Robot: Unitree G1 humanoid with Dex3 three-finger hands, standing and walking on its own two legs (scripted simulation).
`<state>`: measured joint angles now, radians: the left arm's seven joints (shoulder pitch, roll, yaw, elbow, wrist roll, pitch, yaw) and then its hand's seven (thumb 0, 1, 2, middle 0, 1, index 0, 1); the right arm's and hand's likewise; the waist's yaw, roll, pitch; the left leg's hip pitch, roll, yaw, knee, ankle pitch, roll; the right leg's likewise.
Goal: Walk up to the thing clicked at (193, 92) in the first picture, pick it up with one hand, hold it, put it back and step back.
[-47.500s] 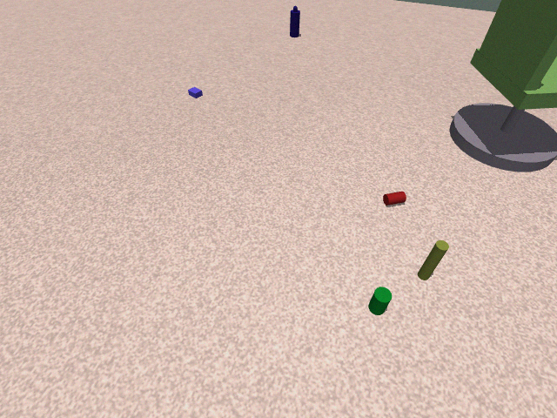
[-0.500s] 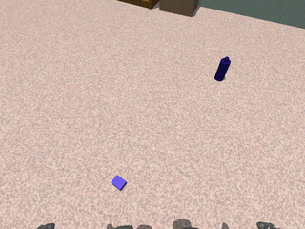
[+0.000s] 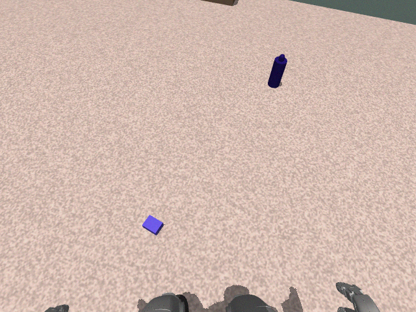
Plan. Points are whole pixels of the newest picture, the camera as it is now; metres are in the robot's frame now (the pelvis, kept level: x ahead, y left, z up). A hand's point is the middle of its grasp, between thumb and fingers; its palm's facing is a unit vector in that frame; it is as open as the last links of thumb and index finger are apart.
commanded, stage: step back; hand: left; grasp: from above
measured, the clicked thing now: (152, 225) +0.52 +0.24 -0.74
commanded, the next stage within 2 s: none
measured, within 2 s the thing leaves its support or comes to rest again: neither
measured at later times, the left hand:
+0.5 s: hand out of the picture -0.03 +0.23 -0.14, palm faces +0.07 -0.92 -0.38, open 7.4 cm
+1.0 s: hand out of the picture -0.28 +0.20 -0.14, palm faces +0.02 -0.91 -0.41, open 7.4 cm
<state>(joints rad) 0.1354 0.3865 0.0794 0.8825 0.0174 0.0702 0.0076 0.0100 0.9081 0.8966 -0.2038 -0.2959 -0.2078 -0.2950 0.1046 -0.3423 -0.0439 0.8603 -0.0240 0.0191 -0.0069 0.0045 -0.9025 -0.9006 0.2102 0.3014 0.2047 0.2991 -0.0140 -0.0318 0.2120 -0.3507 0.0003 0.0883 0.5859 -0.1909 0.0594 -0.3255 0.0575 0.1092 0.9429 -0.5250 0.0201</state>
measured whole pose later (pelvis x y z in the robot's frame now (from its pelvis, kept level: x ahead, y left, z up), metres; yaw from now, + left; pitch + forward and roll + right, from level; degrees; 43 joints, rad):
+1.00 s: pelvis -0.32 -0.07 +0.00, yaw +1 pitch -3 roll +1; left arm 0.24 0.36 0.06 0.87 0.04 0.04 0.00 0.01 0.91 0.90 -0.21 -0.30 -0.21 -0.30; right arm 0.09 -0.41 -0.06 0.84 0.00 0.07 -0.01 0.00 -0.91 -0.90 0.21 0.30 0.20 0.30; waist 0.05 0.03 0.17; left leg -0.51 -0.06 -0.11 0.98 -0.47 0.00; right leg -0.27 0.00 0.08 0.65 -0.34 0.00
